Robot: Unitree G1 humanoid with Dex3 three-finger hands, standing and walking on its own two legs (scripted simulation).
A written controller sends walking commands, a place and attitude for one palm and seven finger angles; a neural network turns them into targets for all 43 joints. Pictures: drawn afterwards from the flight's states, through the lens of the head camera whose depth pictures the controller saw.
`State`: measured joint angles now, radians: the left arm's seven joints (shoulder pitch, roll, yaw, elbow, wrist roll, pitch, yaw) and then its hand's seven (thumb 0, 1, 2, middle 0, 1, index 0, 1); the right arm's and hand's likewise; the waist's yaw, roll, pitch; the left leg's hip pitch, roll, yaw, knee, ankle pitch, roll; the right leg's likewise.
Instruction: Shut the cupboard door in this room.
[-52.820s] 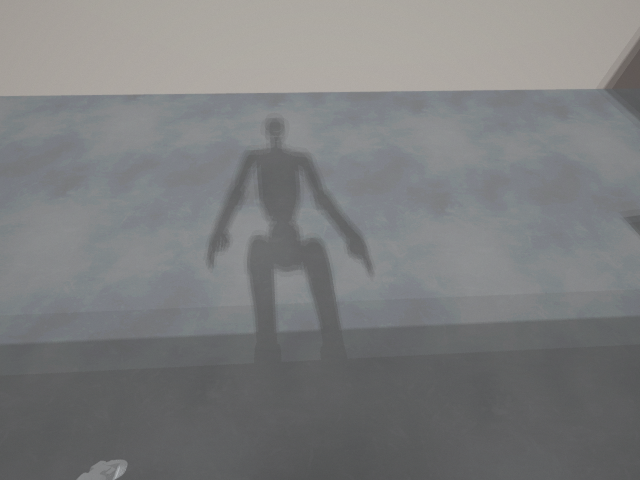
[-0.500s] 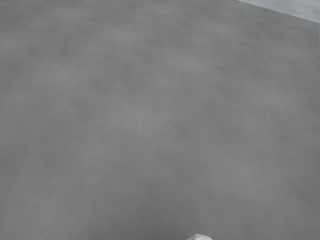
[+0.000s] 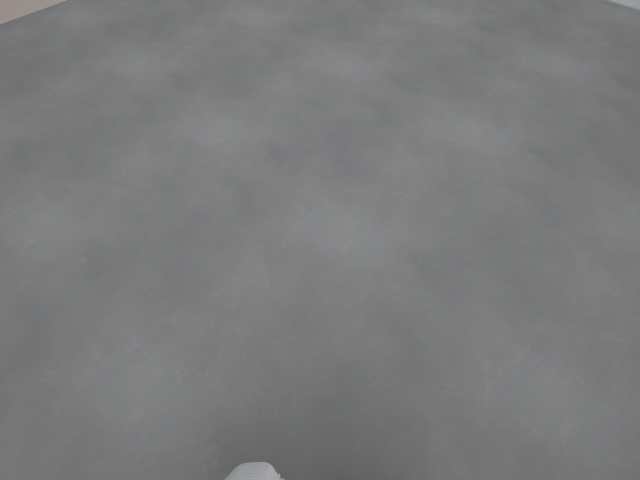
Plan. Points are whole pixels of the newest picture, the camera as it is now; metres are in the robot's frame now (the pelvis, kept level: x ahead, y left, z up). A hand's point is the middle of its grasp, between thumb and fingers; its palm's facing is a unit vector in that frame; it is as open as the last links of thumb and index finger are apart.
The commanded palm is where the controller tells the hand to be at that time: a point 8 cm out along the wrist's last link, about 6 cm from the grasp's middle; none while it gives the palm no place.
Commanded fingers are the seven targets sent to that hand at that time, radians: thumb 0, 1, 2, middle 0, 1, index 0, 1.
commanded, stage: turn or walk to find it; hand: left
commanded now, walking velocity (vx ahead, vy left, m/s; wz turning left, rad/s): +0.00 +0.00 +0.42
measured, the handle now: out of the picture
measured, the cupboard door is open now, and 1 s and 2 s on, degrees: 55 55 55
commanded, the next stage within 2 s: none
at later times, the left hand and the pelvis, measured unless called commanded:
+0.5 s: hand out of the picture +0.07 +0.22 -0.16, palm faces +0.21 -0.94 -0.26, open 7.4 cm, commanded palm none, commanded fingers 0.00 0.90 0.90 -0.20 -0.30 -0.20 -0.30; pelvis +0.01 +0.00 -0.01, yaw +11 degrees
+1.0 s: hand out of the picture -0.07 +0.21 -0.18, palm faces +0.48 -0.84 -0.25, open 7.4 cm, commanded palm none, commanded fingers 0.00 0.90 0.90 -0.20 -0.30 -0.20 -0.30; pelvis +0.00 +0.00 -0.01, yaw +26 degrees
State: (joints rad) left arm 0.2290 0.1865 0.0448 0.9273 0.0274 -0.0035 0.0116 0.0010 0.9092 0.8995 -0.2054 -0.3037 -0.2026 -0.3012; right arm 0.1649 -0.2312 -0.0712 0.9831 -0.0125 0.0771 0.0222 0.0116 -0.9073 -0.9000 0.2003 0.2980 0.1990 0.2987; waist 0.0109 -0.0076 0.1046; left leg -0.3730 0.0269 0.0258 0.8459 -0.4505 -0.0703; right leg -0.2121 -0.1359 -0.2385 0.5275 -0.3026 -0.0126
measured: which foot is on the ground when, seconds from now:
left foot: up 0.00-0.08, down 0.10-0.52, up 0.54-0.96, down 0.98-1.00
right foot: down 0.00-0.10, up 0.12-0.50, down 0.52-0.98, up 1.00-1.00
